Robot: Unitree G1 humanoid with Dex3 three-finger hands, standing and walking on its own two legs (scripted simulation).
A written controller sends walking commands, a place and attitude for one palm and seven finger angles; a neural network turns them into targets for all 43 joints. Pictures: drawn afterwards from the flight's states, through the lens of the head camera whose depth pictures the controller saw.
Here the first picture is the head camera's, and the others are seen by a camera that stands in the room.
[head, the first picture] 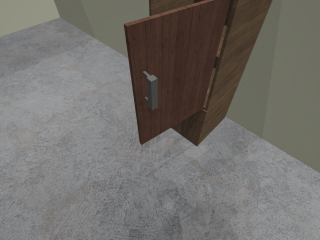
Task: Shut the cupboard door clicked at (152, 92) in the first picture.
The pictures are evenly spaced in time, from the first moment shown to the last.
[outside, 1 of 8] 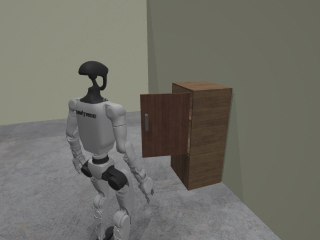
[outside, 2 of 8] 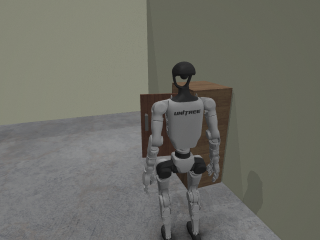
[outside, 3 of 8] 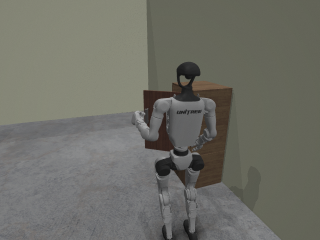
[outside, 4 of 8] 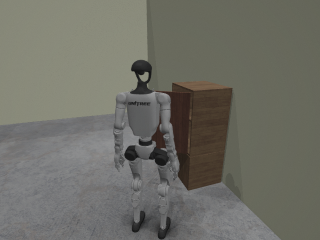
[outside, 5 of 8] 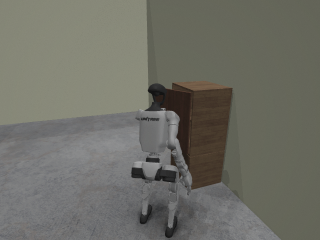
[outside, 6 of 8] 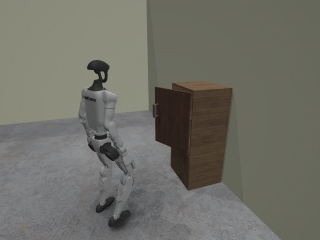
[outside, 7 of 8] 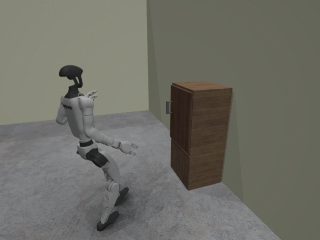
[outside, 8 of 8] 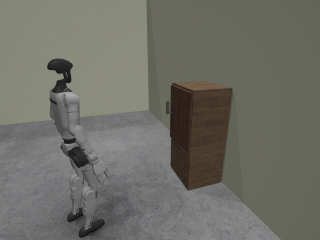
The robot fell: no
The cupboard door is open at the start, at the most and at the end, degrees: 80 80 1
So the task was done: yes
